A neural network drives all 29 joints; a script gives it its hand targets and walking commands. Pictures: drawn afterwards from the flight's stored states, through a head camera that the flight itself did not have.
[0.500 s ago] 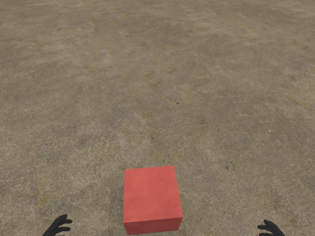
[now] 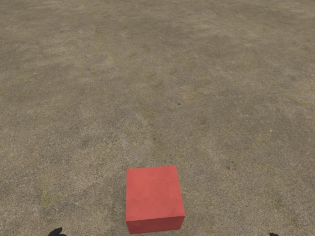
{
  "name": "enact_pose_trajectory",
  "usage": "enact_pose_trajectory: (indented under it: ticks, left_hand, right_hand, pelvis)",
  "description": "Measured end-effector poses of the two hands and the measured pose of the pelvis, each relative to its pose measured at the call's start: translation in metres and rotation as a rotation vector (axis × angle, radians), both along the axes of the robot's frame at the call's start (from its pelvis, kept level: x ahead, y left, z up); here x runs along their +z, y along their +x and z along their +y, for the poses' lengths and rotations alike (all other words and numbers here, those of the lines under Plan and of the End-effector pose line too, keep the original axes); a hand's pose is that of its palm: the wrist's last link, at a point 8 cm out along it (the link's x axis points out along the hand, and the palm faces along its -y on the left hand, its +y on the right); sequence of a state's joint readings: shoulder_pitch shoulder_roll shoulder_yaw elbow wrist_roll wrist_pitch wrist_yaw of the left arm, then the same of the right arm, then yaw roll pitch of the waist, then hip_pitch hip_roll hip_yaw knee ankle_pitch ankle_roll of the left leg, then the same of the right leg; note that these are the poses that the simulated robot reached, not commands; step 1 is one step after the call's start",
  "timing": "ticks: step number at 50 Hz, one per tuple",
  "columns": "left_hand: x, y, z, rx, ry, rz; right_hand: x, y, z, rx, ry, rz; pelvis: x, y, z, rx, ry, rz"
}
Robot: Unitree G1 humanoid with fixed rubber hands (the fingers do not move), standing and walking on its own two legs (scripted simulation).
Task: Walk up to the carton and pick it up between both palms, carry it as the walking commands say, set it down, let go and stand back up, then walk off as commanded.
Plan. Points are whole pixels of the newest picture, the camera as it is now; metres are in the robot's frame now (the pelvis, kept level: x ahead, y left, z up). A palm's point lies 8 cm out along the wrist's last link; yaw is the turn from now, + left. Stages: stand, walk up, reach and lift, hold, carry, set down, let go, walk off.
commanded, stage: stand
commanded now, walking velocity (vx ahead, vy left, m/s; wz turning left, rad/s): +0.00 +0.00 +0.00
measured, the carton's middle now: (153, 199) +0.47 +0.03 -0.66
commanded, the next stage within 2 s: walk off in 0.84 s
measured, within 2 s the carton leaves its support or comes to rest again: neither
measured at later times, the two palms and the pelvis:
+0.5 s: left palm out of the picture +0.08 +0.31 -0.10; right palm out of the picture +0.09 -0.31 -0.09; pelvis -0.01 +0.00 +0.00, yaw +1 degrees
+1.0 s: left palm out of the picture +0.08 +0.31 -0.10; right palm out of the picture +0.09 -0.32 -0.10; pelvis -0.01 -0.01 +0.00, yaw +1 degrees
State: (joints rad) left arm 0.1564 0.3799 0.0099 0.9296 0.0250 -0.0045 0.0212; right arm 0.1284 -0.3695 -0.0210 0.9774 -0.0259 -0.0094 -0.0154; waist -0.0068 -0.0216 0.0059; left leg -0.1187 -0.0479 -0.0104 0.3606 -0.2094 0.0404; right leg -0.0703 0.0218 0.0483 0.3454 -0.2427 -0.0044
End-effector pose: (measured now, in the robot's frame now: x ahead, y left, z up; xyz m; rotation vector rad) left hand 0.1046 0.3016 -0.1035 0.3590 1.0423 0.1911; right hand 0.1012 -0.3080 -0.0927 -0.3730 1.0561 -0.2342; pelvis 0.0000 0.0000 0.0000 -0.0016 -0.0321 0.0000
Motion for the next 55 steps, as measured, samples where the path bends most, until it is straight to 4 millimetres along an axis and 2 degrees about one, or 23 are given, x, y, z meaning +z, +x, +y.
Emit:
enact_pose_trajectory:
  ticks: [17, 55]
  left_hand:
    - [-0.001, -0.016, 0.004, 0.021, 0.003, 0.034]
    - [-0.002, -0.029, 0.005, 0.071, 0.010, 0.072]
  right_hand:
    - [-0.002, -0.012, -0.003, -0.006, -0.001, 0.033]
    - [-0.007, -0.013, -0.009, 0.012, 0.005, 0.079]
  pelvis:
    - [0.002, -0.007, 0.000, 0.008, 0.000, -0.006]
    - [0.002, -0.010, -0.006, 0.043, 0.002, -0.001]
